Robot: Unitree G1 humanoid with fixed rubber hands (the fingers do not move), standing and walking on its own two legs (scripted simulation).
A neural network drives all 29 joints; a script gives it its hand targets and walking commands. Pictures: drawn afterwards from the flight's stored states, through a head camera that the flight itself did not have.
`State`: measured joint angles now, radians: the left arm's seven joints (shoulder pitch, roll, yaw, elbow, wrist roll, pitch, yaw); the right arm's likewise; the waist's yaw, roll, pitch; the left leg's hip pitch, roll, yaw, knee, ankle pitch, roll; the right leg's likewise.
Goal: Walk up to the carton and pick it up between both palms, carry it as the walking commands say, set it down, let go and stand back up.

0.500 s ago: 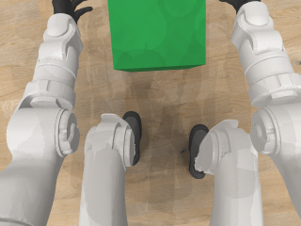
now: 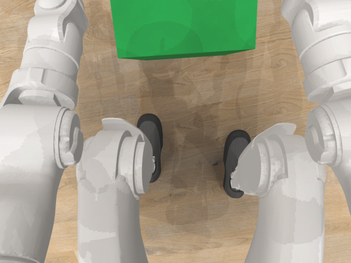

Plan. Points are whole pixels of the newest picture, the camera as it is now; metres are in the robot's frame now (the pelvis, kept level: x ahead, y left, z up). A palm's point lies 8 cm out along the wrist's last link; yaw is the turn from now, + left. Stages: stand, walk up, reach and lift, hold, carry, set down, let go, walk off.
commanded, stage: reach and lift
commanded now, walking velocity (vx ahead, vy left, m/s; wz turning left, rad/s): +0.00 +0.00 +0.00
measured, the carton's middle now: out of the picture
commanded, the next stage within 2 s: none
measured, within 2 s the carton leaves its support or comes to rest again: leaves its support in 1.26 s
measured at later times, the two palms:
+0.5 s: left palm out of the picture +0.53 +0.21 -0.17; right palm out of the picture +0.57 -0.09 -0.16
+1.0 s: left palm out of the picture +0.54 +0.21 -0.17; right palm out of the picture +0.57 -0.09 -0.17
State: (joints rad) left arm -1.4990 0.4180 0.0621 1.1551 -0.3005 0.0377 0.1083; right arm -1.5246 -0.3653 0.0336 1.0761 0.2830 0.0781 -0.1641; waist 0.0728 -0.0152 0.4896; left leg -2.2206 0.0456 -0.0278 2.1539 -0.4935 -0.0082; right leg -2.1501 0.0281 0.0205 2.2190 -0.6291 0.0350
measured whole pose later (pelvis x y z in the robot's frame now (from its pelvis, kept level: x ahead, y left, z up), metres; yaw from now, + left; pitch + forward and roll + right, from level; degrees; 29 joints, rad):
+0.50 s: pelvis -0.01 +0.00 +0.01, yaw +0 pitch +35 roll +0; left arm -1.54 0.34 0.10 1.19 -0.21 0.00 0.13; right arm -1.56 -0.28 -0.01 1.12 0.21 0.05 -0.18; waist 0.07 -0.03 0.44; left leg -2.26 0.05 -0.03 2.10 -0.46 -0.02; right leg -2.21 0.03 0.01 2.17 -0.58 0.03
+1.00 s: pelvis +0.00 +0.00 -0.02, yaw -1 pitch +37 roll +1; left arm -1.47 0.31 0.21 1.10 -0.09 0.17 0.07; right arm -1.50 -0.20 -0.23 1.05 0.04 0.15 -0.15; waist 0.09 -0.04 0.34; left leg -2.32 0.04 -0.04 2.19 -0.50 -0.03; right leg -2.28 0.08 0.04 2.25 -0.60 0.04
